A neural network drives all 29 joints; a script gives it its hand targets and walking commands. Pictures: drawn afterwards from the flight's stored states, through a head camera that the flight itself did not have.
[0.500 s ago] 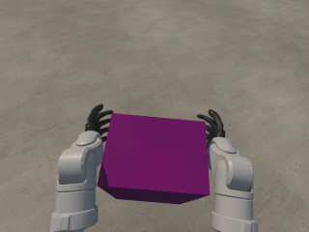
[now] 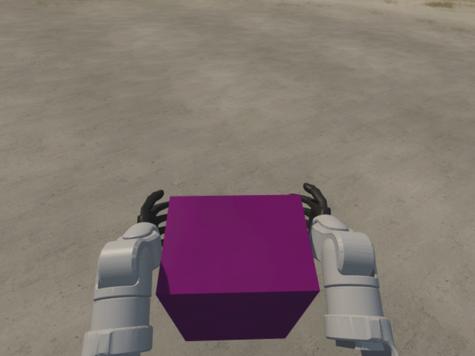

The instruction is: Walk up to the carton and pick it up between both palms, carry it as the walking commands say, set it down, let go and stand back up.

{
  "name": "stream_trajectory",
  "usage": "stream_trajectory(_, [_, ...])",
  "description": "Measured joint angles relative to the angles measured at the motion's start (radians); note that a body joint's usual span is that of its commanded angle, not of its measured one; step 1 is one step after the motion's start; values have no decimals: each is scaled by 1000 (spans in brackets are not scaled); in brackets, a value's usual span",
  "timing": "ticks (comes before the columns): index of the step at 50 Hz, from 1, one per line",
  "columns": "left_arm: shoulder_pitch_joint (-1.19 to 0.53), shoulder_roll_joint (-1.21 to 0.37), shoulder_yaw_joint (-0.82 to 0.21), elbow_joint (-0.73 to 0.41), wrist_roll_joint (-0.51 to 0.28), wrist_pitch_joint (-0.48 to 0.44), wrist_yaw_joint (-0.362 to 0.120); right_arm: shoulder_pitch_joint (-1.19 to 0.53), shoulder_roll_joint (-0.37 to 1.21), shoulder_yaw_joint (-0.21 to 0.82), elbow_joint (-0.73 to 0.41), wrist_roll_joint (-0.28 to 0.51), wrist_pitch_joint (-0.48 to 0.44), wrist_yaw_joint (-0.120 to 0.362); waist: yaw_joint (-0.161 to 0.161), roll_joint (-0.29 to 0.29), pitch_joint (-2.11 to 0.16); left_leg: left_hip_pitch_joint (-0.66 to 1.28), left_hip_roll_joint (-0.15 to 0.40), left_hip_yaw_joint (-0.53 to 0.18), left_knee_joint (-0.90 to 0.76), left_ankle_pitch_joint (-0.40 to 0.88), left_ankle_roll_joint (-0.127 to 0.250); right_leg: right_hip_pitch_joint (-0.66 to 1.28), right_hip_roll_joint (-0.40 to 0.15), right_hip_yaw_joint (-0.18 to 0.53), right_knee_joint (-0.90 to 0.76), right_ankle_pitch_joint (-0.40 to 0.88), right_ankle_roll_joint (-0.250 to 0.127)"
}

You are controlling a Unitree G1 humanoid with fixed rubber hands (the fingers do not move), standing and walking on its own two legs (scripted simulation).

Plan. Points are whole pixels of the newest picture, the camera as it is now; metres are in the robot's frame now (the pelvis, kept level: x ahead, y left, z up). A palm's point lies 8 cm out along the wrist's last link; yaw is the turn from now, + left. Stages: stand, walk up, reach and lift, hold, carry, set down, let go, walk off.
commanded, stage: carry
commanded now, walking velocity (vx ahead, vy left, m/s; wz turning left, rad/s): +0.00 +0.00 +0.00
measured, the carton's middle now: (235, 277) +0.28 +0.01 +0.04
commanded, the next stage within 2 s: none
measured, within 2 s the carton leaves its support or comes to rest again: neither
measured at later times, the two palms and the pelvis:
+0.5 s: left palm (150, 261) +0.26 +0.14 +0.10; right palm (331, 260) +0.27 -0.14 +0.10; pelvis -0.05 +0.00 +0.00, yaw -1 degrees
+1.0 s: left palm (146, 256) +0.28 +0.15 +0.09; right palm (321, 256) +0.29 -0.13 +0.09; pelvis -0.06 +0.01 +0.00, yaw +0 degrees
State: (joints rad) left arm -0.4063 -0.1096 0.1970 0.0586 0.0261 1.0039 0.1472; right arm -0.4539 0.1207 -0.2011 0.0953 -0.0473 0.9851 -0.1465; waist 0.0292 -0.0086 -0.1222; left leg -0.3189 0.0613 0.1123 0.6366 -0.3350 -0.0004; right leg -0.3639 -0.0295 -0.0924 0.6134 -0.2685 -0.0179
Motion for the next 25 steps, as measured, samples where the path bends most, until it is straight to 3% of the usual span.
stream_trajectory(13, [-14,-11,18,69,21,24,-2,10,-6,-7,52,-5,22,-4,-24,-3,-19,0,-7,9,-35,52,10,2,-3,7,-42,58,2])
stream_trajectory(25, [-13,-24,24,29,25,-5,-3,-2,-8,-7,24,-1,-5,6,-22,18,45,-41,-12,18,-49,103,19,-41,-8,14,-59,114,0])
